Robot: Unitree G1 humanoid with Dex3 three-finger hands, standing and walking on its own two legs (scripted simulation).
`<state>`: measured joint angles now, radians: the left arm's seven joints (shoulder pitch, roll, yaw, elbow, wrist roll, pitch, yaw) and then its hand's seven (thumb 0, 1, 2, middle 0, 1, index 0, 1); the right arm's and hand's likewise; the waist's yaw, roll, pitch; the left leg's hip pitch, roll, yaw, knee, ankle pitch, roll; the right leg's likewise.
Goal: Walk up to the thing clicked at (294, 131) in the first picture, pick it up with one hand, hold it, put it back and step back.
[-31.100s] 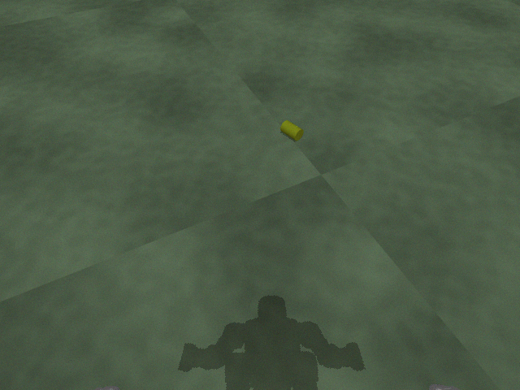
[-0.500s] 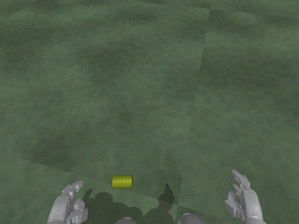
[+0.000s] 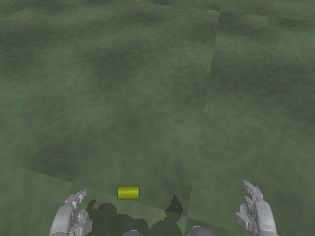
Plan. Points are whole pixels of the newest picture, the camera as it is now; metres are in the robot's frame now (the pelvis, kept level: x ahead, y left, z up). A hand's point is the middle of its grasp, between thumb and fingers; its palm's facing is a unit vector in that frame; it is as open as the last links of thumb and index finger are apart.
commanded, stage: home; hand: left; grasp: from above
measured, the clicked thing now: (129, 192) +0.44 +0.17 -0.68
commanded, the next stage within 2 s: stand in 0.36 s
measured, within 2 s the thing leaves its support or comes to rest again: neither
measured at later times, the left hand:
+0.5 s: hand (88, 229) +0.16 +0.19 -0.06, palm faces +0.01 -0.97 -0.26, open 7.4 cm
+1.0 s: hand out of the picture +0.07 +0.23 -0.11, palm faces +0.01 -0.95 -0.33, open 7.4 cm
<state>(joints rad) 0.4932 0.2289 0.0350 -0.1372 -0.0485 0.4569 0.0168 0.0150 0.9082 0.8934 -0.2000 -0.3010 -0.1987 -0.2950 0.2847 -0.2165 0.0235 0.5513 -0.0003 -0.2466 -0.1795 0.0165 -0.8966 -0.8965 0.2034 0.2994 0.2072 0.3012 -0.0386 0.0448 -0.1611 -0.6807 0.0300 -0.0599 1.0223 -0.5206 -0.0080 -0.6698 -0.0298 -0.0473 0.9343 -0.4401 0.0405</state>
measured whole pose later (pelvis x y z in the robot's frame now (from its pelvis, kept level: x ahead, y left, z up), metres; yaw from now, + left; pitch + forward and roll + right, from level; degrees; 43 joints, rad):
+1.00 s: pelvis -0.01 +0.00 +0.04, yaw -1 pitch -2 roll +0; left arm 0.21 0.27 0.05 0.95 0.04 0.02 0.03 0.01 0.91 0.89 -0.20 -0.30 -0.20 -0.30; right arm 0.21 -0.29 -0.06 0.98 -0.04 0.00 -0.03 0.01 -0.90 -0.90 0.20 0.30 0.20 0.30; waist 0.01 0.01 0.06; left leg -0.25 0.01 0.00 0.65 -0.36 0.00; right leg -0.29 -0.05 0.00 0.64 -0.31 0.04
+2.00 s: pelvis -0.01 -0.02 +0.06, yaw -3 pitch -3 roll +0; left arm 0.12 0.30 0.04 1.13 0.02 0.00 0.01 0.01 0.91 0.89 -0.20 -0.30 -0.20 -0.30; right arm 0.15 -0.31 -0.03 1.11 -0.02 0.00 -0.01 0.01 -0.90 -0.90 0.20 0.30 0.21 0.30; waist 0.00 0.01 0.07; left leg -0.12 0.03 0.02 0.39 -0.22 -0.02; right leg -0.18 -0.02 0.02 0.41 -0.17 0.02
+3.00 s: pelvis +0.00 -0.02 +0.07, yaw -4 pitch -2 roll +0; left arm 0.12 0.33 0.02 1.13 0.01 0.00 -0.01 0.01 0.91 0.89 -0.20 -0.30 -0.20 -0.30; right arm 0.13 -0.34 -0.03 1.13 -0.02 0.00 0.01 0.01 -0.90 -0.90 0.20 0.30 0.21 0.30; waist -0.01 0.01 0.07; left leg -0.10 0.03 0.04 0.36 -0.21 -0.03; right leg -0.18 -0.02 0.03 0.39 -0.17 0.02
